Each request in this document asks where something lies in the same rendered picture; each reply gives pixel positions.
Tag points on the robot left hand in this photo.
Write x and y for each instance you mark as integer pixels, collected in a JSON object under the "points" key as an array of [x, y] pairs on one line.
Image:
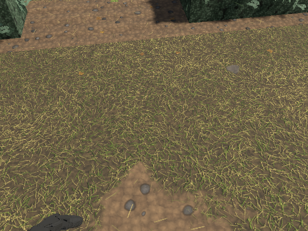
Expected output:
{"points": [[58, 222]]}

